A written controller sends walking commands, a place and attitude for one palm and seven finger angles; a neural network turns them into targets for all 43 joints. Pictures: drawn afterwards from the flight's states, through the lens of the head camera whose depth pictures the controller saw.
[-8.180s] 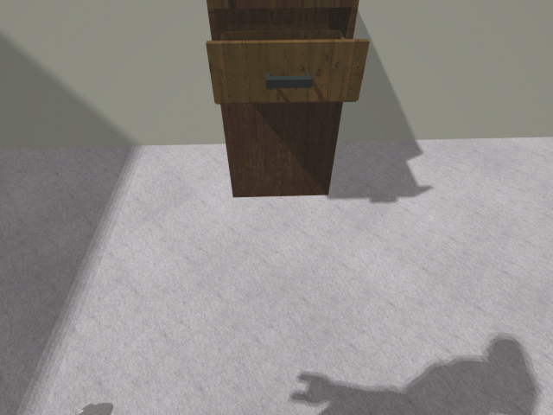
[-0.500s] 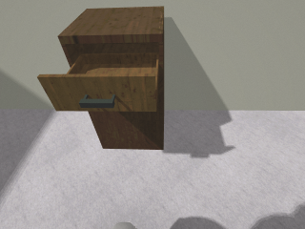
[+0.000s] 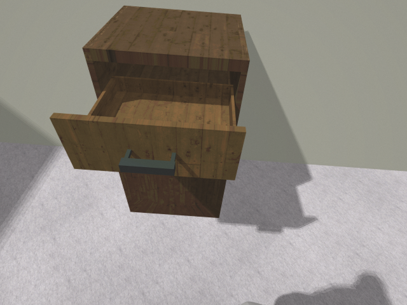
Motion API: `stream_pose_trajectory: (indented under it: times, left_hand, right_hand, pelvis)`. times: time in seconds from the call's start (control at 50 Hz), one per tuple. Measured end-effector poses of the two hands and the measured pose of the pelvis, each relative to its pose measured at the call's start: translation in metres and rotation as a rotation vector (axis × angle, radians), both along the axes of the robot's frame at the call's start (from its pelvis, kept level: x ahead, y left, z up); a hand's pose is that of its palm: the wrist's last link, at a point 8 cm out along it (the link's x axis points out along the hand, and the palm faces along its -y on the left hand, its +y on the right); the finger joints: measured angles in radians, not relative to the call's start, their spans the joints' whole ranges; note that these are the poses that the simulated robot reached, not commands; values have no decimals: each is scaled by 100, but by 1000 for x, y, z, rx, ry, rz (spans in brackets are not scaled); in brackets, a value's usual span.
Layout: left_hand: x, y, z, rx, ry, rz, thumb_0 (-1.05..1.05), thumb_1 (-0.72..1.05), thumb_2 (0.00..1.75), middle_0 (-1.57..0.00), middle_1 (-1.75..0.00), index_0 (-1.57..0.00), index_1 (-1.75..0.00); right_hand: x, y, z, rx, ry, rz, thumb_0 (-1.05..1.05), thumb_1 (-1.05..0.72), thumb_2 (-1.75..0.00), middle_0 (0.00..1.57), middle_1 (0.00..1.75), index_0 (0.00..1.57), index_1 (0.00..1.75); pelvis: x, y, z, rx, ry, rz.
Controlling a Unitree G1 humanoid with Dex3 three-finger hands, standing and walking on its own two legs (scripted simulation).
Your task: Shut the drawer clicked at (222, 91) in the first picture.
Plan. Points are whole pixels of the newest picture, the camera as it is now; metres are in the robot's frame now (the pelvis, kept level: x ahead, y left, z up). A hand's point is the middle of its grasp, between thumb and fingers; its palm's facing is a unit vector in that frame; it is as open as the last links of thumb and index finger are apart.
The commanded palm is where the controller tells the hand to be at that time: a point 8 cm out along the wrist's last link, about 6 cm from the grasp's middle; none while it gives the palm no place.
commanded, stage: take the last steps up to it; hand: left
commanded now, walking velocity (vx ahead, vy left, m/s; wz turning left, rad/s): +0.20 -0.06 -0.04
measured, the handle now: (149, 160) +0.43 +0.17 +0.02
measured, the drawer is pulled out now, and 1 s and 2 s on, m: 0.29 0.29 0.29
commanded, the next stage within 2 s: come to a stop and stand still in 0.20 s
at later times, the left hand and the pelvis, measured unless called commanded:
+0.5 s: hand (156, 296) +0.18 +0.12 -0.16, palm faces +0.03 -0.97 -0.25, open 7.1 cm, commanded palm none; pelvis +0.09 -0.06 -0.01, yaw +0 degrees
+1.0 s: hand out of the picture +0.02 +0.20 -0.18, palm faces +0.11 -0.98 -0.16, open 7.4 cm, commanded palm none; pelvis +0.04 +0.01 +0.01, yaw +1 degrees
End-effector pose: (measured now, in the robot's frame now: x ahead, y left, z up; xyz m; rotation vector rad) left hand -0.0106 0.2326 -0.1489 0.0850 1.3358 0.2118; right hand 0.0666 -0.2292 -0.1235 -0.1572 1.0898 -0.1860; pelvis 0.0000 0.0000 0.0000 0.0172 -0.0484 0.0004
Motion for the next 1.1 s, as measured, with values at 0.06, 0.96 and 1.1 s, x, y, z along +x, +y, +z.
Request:
stream_pose_trajectory:
  times: [0.06,0.96,1.1]
  left_hand:
    - [58,6,9,20,-116,-23,0,91,90,-19,-30,-19,-30]
    - [34,15,-2,-13,56,16,0,91,90,-20,-30,-20,-30]
    - [3,15,-2,-47,165,-9,0,91,90,-19,-30,-20,-30]
  right_hand:
    - [-17,0,-6,10,84,-17,-2,-95,-90,20,30,20,30]
    - [-21,12,-1,-11,230,-14,0,-91,-90,20,30,20,30]
    - [-66,42,1,19,326,-74,1,-90,-90,20,30,20,30]
  pelvis:
    - [15,0,1,9,-2,2]
    - [38,9,5,-46,24,18]
    - [34,16,9,-39,51,-7]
